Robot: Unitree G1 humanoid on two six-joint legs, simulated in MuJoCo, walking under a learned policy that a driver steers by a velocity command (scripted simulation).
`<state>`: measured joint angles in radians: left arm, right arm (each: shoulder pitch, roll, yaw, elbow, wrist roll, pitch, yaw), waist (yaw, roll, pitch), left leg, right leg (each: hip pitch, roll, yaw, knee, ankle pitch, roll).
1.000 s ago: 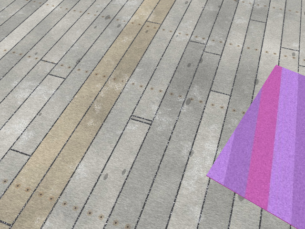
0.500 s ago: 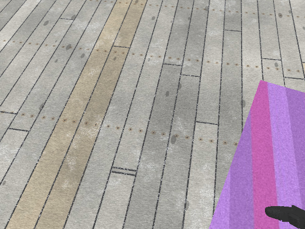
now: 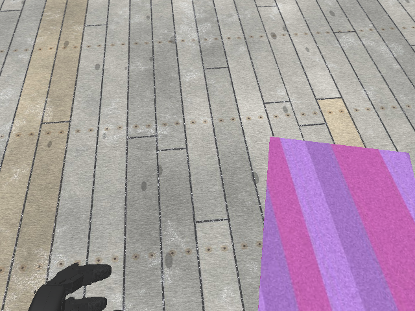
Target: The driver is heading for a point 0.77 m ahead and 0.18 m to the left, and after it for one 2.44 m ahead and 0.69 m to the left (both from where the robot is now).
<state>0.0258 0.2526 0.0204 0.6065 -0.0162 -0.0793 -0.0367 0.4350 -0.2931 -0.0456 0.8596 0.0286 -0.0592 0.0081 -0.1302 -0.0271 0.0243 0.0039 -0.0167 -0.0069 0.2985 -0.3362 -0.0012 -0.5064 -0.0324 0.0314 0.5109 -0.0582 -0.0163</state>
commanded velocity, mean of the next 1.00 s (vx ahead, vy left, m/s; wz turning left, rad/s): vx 0.50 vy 0.00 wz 0.34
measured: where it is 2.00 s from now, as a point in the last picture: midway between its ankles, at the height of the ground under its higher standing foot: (118, 161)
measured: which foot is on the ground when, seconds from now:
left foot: down 0.00-0.04, up 0.06-0.52, down 0.54-1.00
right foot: up 0.00-0.02, down 0.04-0.56, up 0.58-1.00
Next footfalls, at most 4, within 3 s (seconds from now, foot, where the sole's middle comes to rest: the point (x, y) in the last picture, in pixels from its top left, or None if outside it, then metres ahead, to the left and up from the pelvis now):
0.04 right None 0.18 -0.13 -0.77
0.54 left None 0.40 0.18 -0.77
1.10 right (157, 229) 0.77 0.10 -0.77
1.58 left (89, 182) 1.00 0.35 -0.77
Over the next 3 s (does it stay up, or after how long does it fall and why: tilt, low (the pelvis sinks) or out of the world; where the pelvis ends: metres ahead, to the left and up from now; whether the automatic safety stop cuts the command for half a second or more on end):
stays up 1.54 0.47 0.00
